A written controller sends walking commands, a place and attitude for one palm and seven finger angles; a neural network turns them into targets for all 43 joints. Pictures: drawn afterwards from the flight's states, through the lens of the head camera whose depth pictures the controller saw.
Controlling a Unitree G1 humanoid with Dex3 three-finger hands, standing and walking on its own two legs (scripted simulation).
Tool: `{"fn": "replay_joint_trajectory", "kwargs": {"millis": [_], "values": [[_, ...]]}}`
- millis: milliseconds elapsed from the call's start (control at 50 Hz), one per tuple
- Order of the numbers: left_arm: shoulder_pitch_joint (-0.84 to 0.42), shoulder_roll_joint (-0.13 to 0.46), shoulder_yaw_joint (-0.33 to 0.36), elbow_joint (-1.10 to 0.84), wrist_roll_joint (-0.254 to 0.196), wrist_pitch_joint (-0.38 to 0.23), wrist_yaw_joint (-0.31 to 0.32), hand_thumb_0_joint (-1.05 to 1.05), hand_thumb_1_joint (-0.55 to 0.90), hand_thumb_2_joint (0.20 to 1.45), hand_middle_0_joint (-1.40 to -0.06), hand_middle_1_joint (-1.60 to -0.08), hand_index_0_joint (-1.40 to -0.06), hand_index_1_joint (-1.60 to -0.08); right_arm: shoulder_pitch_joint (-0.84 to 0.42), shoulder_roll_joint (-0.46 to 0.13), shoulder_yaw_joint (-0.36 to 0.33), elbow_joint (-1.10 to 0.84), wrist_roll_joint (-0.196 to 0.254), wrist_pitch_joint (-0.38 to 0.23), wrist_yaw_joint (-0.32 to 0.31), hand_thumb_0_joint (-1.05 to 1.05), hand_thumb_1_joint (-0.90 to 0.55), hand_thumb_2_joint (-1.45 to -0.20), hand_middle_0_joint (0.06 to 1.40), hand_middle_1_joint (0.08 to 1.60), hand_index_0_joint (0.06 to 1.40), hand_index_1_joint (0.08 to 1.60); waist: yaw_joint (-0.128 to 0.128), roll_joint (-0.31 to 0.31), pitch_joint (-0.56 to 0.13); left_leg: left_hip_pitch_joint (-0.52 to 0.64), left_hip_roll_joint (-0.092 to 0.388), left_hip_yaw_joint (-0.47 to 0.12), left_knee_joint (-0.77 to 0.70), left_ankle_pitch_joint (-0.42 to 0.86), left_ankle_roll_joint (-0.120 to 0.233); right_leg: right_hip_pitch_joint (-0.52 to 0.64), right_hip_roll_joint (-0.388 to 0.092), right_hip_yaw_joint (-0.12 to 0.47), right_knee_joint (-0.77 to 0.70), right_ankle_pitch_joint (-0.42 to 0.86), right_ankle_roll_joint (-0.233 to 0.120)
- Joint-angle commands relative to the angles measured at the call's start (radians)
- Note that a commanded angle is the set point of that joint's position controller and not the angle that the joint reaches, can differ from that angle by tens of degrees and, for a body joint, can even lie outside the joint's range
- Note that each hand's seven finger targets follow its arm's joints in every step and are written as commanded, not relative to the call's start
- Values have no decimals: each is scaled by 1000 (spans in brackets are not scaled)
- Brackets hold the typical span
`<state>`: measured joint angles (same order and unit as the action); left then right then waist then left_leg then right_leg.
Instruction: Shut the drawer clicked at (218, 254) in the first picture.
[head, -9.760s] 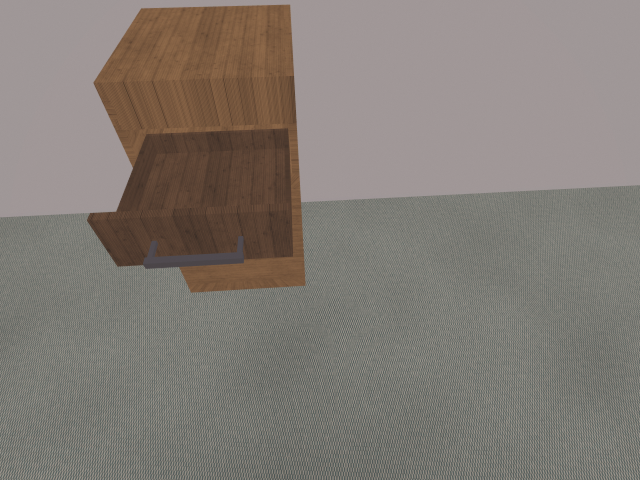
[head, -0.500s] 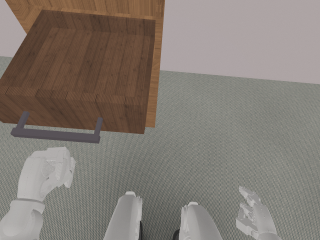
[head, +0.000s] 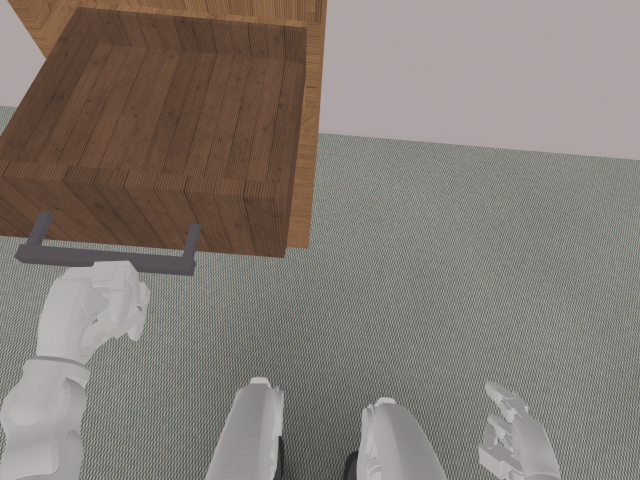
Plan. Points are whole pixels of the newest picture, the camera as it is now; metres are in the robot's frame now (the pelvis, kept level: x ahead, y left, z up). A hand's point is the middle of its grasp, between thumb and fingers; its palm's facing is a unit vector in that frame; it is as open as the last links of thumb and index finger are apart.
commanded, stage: push the drawer shut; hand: left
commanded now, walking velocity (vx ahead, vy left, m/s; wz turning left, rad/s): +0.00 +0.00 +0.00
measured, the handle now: (113, 244) +0.37 +0.28 +0.03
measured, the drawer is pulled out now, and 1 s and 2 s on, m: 0.29 0.17 0.05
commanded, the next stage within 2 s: none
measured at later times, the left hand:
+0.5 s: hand (153, 245) +0.37 +0.23 +0.02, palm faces -0.02 -1.00 -0.06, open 2.9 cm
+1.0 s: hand (162, 212) +0.42 +0.23 +0.02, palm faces +0.00 -1.00 -0.06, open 2.9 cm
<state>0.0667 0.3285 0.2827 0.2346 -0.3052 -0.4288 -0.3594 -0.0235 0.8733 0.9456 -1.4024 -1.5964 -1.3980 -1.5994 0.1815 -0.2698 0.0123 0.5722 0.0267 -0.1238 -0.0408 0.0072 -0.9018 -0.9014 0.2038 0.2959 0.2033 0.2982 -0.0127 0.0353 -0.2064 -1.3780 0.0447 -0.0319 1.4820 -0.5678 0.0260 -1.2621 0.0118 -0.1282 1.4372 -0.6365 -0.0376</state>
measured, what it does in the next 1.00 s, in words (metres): stands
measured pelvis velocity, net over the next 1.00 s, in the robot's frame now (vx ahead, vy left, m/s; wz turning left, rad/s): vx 0.00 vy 0.01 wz -0.01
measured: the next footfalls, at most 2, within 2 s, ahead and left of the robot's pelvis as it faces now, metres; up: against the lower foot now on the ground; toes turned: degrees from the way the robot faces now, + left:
none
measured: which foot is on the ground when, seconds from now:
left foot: down 0.00-1.00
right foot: down 0.00-1.00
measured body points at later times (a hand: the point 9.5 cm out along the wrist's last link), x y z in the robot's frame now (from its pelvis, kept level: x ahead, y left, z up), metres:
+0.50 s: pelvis -0.01 +0.01 +0.00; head +0.12 +0.04 +0.43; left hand +0.37 +0.29 +0.03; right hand +0.13 -0.25 -0.10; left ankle +0.06 +0.10 -0.58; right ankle +0.02 -0.11 -0.58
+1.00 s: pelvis +0.00 +0.01 +0.00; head +0.14 +0.04 +0.43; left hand +0.41 +0.29 +0.03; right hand +0.11 -0.26 -0.11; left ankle +0.06 +0.10 -0.58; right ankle +0.02 -0.11 -0.58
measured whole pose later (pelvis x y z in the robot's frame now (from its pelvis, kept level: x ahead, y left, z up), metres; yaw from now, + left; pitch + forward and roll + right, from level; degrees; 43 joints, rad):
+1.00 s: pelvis +0.00 +0.01 +0.00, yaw +0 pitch +28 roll -5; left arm -0.53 0.42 0.34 0.83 -0.18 -0.50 -0.33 -0.04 0.81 0.94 -1.40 -1.60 -1.40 -1.60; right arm 0.23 -0.27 0.03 0.64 0.00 -0.02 -0.03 0.00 -0.90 -0.90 0.20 0.30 0.20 0.30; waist -0.08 0.02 -0.18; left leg -1.40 0.04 -0.02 1.46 -0.54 0.04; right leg -1.28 0.01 -0.12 1.41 -0.61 -0.03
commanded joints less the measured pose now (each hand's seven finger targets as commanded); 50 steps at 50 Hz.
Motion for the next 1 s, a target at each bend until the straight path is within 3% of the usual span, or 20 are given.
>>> {"fn": "replay_joint_trajectory", "kwargs": {"millis": [0,80,120,200,300,320,340,400,500,580,660,760,820,860,900,960,980], "values": [[-326,158,33,-184,7,-74,31,0,900,900,-1400,-1600,-1400,-1600,22,-165,-62,-100,-2,-50,-22,0,-900,-900,200,300,200,300,-66,72,-342,382,-19,-56,-190,134,12,58,22,88,-217,135,6],[-409,201,45,-135,24,-71,34,0,900,900,-1400,-1600,-1400,-1600,33,-178,-59,-86,-4,-47,-29,0,-900,-900,200,300,200,300,-64,76,-367,408,-18,-70,-206,101,7,40,21,84,-213,116,4],[-479,178,3,-132,33,-65,33,0,900,900,-1400,-1600,-1400,-1600,34,-179,-55,-84,-2,-48,-31,0,-900,-900,200,300,200,300,-77,115,-369,441,-17,-86,-222,79,5,4,17,75,-206,113,1],[-561,210,21,-72,41,-40,43,0,900,900,-1400,-1600,-1400,-1600,44,-185,-51,-77,-2,-35,-38,0,-900,-900,200,300,200,300,-72,93,-385,440,-19,-89,-236,43,4,25,14,80,-221,97,2],[-661,209,13,22,53,-18,54,0,900,900,-1400,-1600,-1400,-1600,58,-186,-46,-70,0,-16,-38,0,-900,-900,200,300,200,300,-84,90,-373,449,-16,-96,-254,10,1,16,16,77,-231,88,3],[-675,215,15,34,52,-20,54,0,900,900,-1400,-1600,-1400,-1600,64,-186,-43,-71,-2,-16,-36,0,-900,-900,200,300,200,300,-80,116,-377,459,-19,-97,-255,22,0,10,17,73,-226,95,0],[-679,233,39,63,56,-19,57,0,900,900,-1400,-1600,-1400,-1600,69,-188,-43,-67,-4,-10,-35,0,-900,-900,200,300,200,300,-74,98,-390,465,-17,-99,-256,40,-1,22,18,71,-225,105,-1],[-735,237,41,109,60,-28,62,0,900,900,-1400,-1600,-1400,-1600,73,-185,-41,-64,-5,1,-33,0,-900,-900,200,300,200,300,-80,96,-380,450,-18,-91,-253,50,-1,31,18,78,-232,108,1],[-715,232,54,157,61,-49,58,0,900,900,-1400,-1600,-1400,-1600,94,-181,-47,-65,-7,21,-19,0,-900,-900,200,300,200,300,-72,85,-423,494,-14,-84,-251,156,-4,66,21,74,-236,165,0],[-766,267,76,221,75,-69,63,0,900,900,-1400,-1600,-1400,-1600,108,-186,-46,-52,-10,39,-14,0,-900,-900,200,300,200,300,-79,87,-386,473,-12,-84,-249,162,-5,56,24,75,-232,169,-1],[-796,282,91,254,85,-91,62,0,900,900,-1400,-1600,-1400,-1600,125,-187,-49,-44,-14,52,-8,0,-900,-900,200,300,200,300,-80,99,-412,495,-10,-82,-241,211,-6,57,25,74,-225,195,-2],[-849,285,88,265,90,-109,56,0,900,900,-1400,-1600,-1400,-1600,140,-189,-54,-30,-18,66,-3,0,-900,-900,200,300,200,300,-90,112,-438,533,-6,-88,-234,260,-9,50,26,73,-221,225,-1],[-931,253,48,278,96,-114,54,0,900,900,-1400,-1600,-1400,-1600,150,-187,-53,-21,-20,68,-2,0,-900,-900,200,300,200,300,-114,127,-441,542,-8,-95,-226,253,-5,20,25,69,-215,222,-1],[-945,300,88,324,102,-114,54,0,900,900,-1400,-1600,-1400,-1600,155,-193,-54,-10,-21,76,-5,0,-900,-900,200,300,200,300,-111,105,-439,523,-6,-89,-220,240,-4,32,26,75,-221,217,1],[-993,310,91,356,104,-117,53,0,900,900,-1400,-1600,-1400,-1600,155,-191,-49,-7,-22,79,-7,0,-900,-900,200,300,200,300,-121,89,-421,477,-12,-76,-207,218,3,51,26,85,-230,206,4],[-1068,347,109,407,112,-124,45,0,900,900,-1400,-1600,-1400,-1600,161,-194,-43,3,-25,83,-12,0,-900,-900,200,300,200,300,-128,113,-425,471,-11,-76,-194,216,4,32,29,84,-218,201,1],[-1084,334,99,406,111,-127,41,0,900,900,-1400,-1600,-1400,-1600,163,-191,-43,2,-26,84,-11,0,-900,-900,200,300,200,300,-127,124,-444,478,-14,-74,-190,224,5,37,28,86,-217,205,1]]}}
